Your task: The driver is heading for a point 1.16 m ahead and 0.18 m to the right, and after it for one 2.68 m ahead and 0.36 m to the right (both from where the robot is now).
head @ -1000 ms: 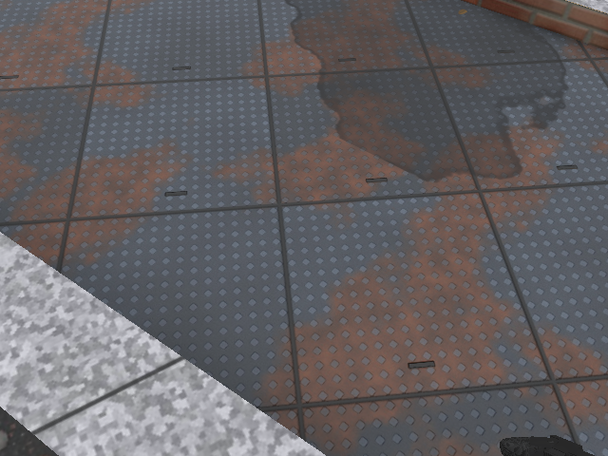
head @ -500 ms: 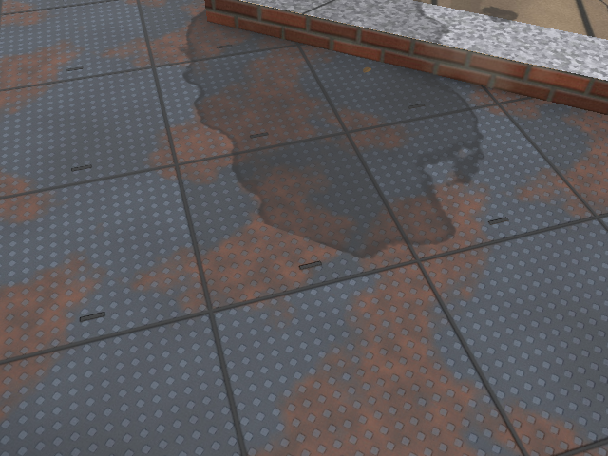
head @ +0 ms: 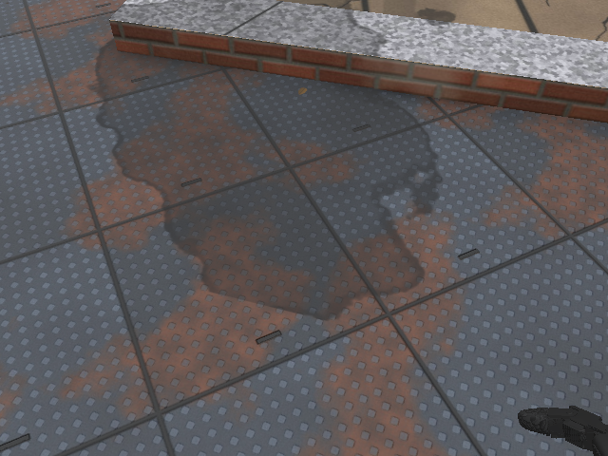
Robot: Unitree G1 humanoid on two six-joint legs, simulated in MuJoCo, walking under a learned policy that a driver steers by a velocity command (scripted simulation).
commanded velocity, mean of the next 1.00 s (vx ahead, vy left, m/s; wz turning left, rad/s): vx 0.50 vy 0.00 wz -0.45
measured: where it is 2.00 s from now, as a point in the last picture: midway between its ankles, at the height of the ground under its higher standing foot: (473, 307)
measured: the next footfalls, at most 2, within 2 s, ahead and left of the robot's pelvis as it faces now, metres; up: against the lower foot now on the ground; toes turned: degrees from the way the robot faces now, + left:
left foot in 0.06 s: +0.16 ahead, +0.13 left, -0.14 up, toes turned -2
right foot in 0.50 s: +0.38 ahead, -0.10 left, -0.14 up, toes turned -21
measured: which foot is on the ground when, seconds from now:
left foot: up 0.00-0.04, down 0.06-0.48, up 0.50-1.00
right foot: down 0.00-0.06, up 0.08-0.48, down 0.50-1.00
